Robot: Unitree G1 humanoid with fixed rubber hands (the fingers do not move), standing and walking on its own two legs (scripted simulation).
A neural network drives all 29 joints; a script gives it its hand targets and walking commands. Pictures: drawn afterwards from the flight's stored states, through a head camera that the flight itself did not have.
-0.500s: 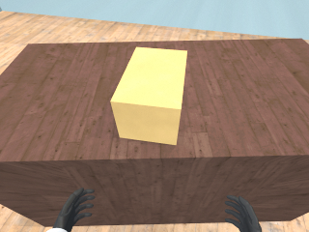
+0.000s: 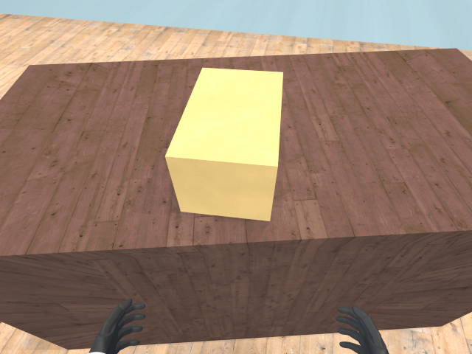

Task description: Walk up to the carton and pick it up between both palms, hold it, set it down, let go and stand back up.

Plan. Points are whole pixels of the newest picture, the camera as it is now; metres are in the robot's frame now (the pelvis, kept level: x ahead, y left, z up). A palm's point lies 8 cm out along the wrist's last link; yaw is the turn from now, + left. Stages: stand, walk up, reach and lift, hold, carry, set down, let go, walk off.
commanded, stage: set down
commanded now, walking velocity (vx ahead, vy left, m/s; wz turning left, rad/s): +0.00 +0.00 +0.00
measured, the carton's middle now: (233, 139) +0.51 +0.06 +0.08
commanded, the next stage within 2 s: let go in 0.48 s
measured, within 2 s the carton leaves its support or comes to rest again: neither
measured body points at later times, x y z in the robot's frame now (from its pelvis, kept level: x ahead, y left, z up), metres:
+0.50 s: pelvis +0.00 -0.01 +0.00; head +0.02 -0.01 +0.45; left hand +0.16 +0.22 -0.10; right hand +0.16 -0.23 -0.10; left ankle +0.00 +0.11 -0.75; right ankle -0.01 -0.11 -0.75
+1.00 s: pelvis +0.00 -0.02 +0.00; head +0.03 -0.02 +0.44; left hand +0.16 +0.21 -0.10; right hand +0.15 -0.24 -0.11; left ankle +0.00 +0.11 -0.75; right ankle -0.01 -0.11 -0.75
